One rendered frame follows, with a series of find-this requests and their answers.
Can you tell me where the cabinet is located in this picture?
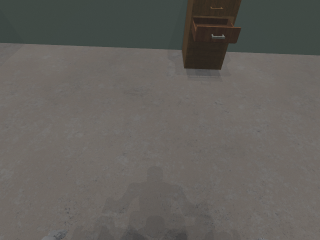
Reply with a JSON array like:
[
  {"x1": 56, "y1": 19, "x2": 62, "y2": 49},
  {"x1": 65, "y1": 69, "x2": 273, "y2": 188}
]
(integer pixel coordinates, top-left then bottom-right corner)
[{"x1": 182, "y1": 0, "x2": 242, "y2": 70}]

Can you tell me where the drawer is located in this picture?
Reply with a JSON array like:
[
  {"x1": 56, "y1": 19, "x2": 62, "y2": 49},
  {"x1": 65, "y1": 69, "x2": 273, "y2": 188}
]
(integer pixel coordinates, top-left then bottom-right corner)
[{"x1": 191, "y1": 17, "x2": 241, "y2": 44}]

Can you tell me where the left robot hand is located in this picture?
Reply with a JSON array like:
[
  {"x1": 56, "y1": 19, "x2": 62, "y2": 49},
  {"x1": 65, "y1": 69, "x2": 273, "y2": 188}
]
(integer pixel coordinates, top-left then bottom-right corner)
[{"x1": 42, "y1": 229, "x2": 67, "y2": 240}]

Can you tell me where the handle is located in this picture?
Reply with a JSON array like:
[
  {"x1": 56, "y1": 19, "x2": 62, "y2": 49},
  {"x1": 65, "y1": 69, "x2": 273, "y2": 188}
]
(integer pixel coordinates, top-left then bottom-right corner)
[
  {"x1": 210, "y1": 8, "x2": 224, "y2": 11},
  {"x1": 211, "y1": 34, "x2": 225, "y2": 39}
]

